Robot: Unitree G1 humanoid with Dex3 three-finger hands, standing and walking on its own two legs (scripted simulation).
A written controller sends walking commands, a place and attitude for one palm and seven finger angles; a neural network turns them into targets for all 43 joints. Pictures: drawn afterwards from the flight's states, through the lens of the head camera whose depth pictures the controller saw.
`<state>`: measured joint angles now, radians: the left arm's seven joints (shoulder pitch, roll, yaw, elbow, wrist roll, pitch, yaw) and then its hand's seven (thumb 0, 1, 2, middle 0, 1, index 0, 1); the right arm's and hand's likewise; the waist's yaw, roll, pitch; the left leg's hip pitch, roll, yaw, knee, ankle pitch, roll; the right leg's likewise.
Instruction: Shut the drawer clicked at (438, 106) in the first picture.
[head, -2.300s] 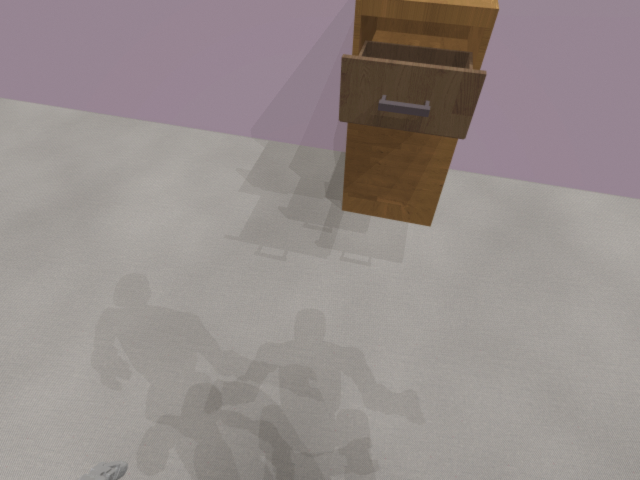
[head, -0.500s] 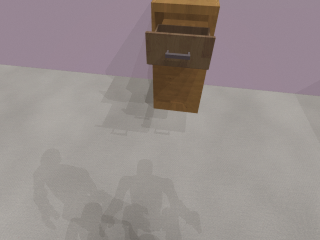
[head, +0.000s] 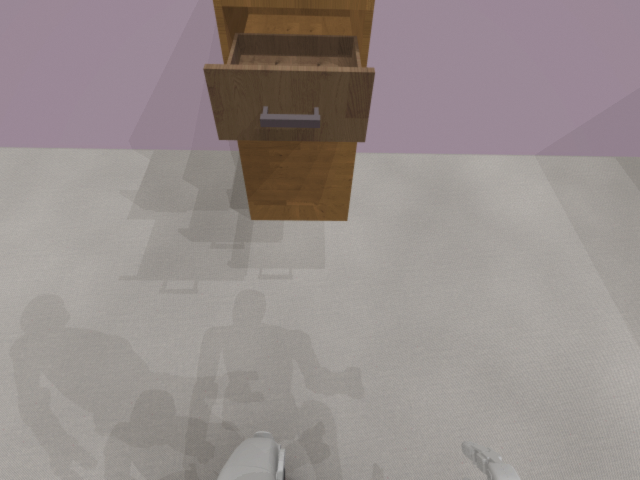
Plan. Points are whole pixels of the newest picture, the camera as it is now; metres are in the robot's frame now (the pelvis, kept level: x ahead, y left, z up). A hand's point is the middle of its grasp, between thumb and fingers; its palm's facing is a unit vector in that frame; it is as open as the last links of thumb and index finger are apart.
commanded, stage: walk to a spot facing it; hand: left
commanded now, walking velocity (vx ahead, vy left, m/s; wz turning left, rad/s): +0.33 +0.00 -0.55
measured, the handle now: (290, 115) +0.81 +0.18 -0.04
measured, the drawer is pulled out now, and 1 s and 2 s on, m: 0.30 0.30 0.30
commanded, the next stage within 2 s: turn to face it in 0.56 s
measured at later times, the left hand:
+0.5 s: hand (258, 311) +0.39 +0.16 -0.16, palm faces -0.36 -0.91 -0.19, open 7.4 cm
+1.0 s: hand (261, 304) +0.41 +0.17 -0.18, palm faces -0.28 -0.95 -0.13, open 7.3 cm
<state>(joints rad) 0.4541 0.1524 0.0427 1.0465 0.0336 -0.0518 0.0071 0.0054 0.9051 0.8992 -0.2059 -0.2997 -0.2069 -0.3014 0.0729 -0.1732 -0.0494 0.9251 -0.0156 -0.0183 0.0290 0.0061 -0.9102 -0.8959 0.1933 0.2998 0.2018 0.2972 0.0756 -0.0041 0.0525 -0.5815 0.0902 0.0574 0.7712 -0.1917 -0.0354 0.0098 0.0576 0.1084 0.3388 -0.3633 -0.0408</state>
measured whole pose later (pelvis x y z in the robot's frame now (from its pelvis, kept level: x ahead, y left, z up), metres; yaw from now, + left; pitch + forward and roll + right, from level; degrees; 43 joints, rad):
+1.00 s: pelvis +0.28 +0.03 +0.00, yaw -19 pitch -1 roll -2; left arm 0.19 0.18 0.05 0.96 0.02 0.05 0.01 0.01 0.91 0.90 -0.20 -0.30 -0.20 -0.30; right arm 0.29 -0.14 -0.01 1.00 -0.03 0.02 -0.01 0.00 -0.94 -0.90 0.20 0.30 0.21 0.30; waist -0.01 -0.03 0.00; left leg -0.31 0.03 0.02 0.60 -0.27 0.04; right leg -0.35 -0.01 -0.06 0.83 -0.44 0.02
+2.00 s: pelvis +0.20 +0.04 +0.01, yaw +5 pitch -2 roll -1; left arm 0.33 0.25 0.05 1.06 0.03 0.04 -0.01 0.01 0.91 0.90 -0.20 -0.30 -0.20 -0.30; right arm 0.24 -0.15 -0.03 1.00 -0.02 -0.02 -0.02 -0.01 -0.94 -0.89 0.20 0.30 0.21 0.30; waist 0.03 -0.06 0.02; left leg -0.10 -0.01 0.04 0.37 -0.23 0.05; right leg -0.45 -0.07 -0.03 1.00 -0.31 0.04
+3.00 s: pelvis +0.47 -0.01 +0.00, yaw +5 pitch -2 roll +0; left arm 0.35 0.15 0.05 1.11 0.03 0.00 0.00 0.01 0.91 0.90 -0.20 -0.30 -0.20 -0.30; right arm 0.18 -0.15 -0.05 1.02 -0.01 -0.05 -0.03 -0.03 -0.95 -0.89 0.20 0.30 0.21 0.30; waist 0.04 -0.04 0.06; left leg -0.23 0.01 0.15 0.46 -0.20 0.06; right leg -0.45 -0.09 -0.05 1.05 -0.35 -0.01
